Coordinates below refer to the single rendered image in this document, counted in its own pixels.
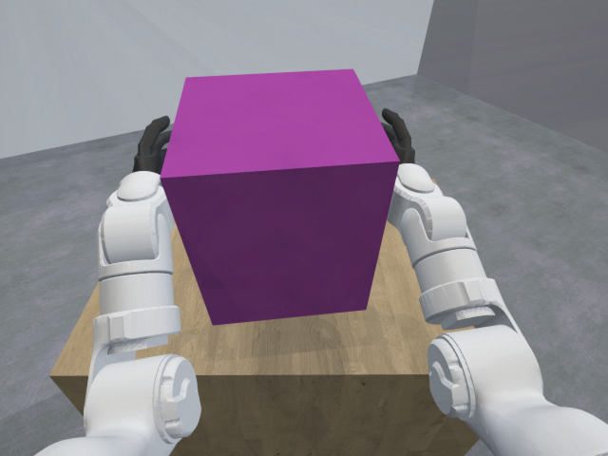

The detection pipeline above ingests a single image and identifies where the robot right hand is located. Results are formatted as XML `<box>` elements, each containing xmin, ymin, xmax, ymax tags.
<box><xmin>380</xmin><ymin>108</ymin><xmax>415</xmax><ymax>164</ymax></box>

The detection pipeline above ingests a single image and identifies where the carton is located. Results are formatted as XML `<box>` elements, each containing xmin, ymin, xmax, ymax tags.
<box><xmin>160</xmin><ymin>69</ymin><xmax>400</xmax><ymax>326</ymax></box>

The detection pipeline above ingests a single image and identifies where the robot left upper arm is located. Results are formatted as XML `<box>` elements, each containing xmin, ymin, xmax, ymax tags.
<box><xmin>34</xmin><ymin>353</ymin><xmax>201</xmax><ymax>456</ymax></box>

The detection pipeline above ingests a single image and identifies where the robot left forearm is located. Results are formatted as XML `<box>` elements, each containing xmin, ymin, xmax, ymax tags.
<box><xmin>84</xmin><ymin>171</ymin><xmax>181</xmax><ymax>435</ymax></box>

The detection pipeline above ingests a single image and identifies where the pedestal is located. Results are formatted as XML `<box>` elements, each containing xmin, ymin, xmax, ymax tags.
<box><xmin>49</xmin><ymin>179</ymin><xmax>480</xmax><ymax>456</ymax></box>

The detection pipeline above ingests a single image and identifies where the robot left hand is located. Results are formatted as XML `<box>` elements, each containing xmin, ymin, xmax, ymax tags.
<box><xmin>132</xmin><ymin>116</ymin><xmax>172</xmax><ymax>175</ymax></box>

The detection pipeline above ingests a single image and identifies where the robot right upper arm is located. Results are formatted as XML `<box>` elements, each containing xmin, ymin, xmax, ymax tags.
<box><xmin>427</xmin><ymin>325</ymin><xmax>608</xmax><ymax>456</ymax></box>

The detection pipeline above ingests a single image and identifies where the robot right forearm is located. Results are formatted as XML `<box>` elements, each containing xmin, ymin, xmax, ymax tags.
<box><xmin>387</xmin><ymin>163</ymin><xmax>543</xmax><ymax>393</ymax></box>

